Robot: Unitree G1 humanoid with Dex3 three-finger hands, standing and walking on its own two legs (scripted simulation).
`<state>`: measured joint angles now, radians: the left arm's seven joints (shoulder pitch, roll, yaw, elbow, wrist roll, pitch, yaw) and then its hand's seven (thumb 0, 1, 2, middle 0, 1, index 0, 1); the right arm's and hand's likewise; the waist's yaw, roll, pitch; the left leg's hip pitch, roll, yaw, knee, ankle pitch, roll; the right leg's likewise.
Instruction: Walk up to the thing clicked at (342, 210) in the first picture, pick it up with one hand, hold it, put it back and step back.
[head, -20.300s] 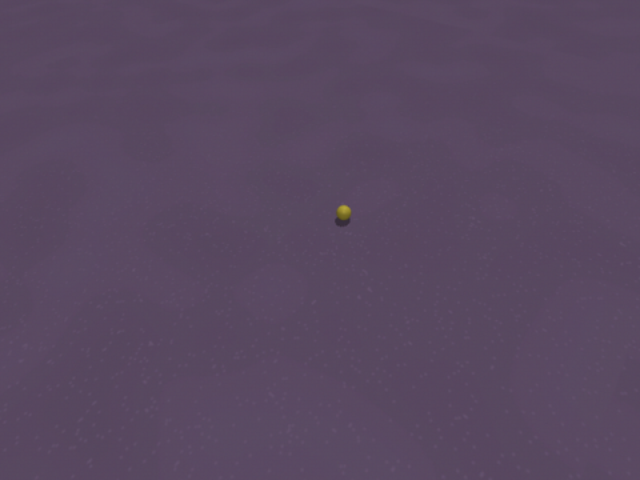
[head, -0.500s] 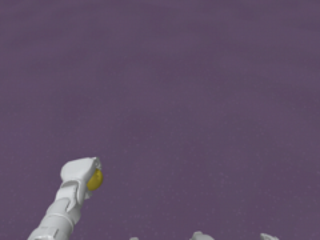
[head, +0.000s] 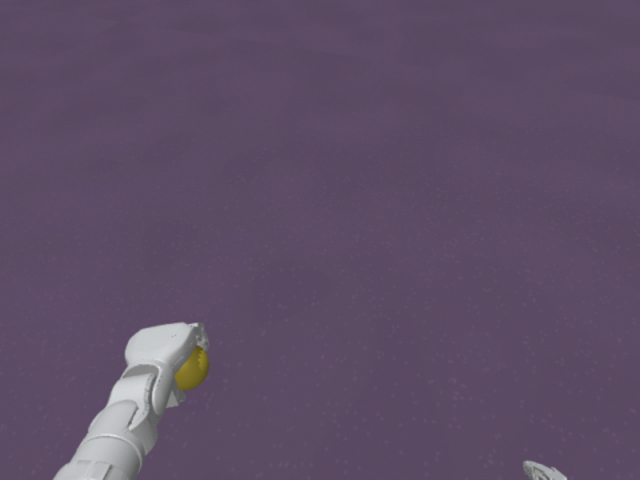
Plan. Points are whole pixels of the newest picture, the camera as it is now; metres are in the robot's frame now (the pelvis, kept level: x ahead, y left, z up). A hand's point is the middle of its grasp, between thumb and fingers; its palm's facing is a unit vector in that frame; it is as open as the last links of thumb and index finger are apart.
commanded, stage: hold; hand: left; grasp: from above
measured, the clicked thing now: (185, 366) +0.33 +0.22 -0.08
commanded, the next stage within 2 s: crouch in 1.56 s
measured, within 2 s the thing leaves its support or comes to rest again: neither
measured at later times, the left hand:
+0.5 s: hand (167, 389) +0.28 +0.22 -0.04, palm faces -0.46 -0.05 -0.88, open 9.3 cm
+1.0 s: hand (166, 389) +0.27 +0.22 -0.03, palm faces -0.45 -0.05 -0.89, open 9.3 cm
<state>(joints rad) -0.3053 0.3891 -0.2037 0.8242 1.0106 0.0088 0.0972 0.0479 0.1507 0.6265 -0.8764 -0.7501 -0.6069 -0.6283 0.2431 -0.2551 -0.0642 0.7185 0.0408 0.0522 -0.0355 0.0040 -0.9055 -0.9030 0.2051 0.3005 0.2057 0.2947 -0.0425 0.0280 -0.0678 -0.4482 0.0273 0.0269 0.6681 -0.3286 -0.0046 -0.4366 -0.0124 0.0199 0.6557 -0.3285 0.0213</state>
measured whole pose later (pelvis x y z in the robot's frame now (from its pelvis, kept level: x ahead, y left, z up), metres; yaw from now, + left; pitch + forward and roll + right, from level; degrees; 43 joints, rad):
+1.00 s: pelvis -0.02 +0.00 +0.01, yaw +0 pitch +1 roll +0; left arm -0.24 0.40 -0.23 0.65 0.99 0.00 -0.02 0.02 0.13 0.65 -0.82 -0.85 -0.59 -0.70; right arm 0.18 -0.25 -0.03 0.69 0.06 0.06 -0.05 0.01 -0.91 -0.91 0.20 0.30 0.20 0.29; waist 0.00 0.05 -0.01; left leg -0.29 0.02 0.04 0.51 -0.23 -0.01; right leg -0.29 -0.01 0.03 0.51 -0.24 0.02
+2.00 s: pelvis -0.02 +0.00 +0.00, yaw +1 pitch +5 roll +0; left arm -0.32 0.35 -0.24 0.88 1.07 -0.01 0.16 0.02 0.12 0.66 -0.72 -0.83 -0.58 -0.72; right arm 0.16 -0.24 -0.04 0.70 0.04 0.07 -0.03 0.00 -0.90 -0.90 0.20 0.30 0.21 0.30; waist -0.03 0.00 -0.01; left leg -0.43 0.02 0.02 0.61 -0.27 0.00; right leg -0.42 -0.02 0.01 0.61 -0.28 0.02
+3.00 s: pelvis -0.08 +0.00 -0.33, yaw -2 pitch +38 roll -4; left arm -0.86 0.47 -0.04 1.34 1.17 -0.02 0.44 0.05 0.12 0.59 -0.90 -0.76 -0.66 -0.64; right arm 0.12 -0.24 -0.03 0.75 -0.11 -0.06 0.05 0.00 -0.91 -0.90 0.21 0.30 0.21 0.29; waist -0.19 0.01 -0.17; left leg -2.07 0.03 -0.08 2.07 -0.66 -0.02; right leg -2.02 0.01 -0.03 2.03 -0.67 0.02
